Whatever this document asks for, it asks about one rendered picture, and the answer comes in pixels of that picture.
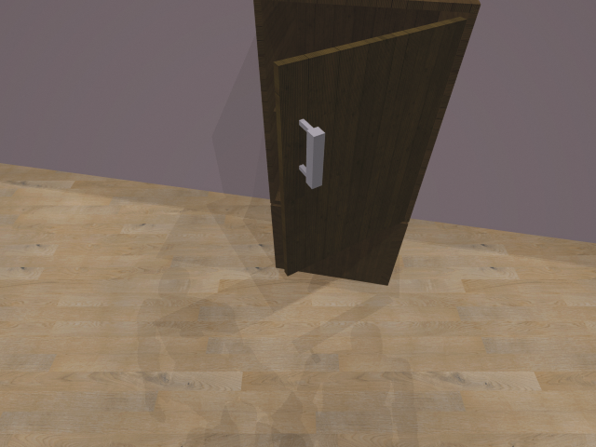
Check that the cupboard door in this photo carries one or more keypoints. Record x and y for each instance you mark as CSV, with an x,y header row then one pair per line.
x,y
377,101

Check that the handle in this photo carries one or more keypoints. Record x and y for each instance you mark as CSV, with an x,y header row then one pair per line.
x,y
315,142

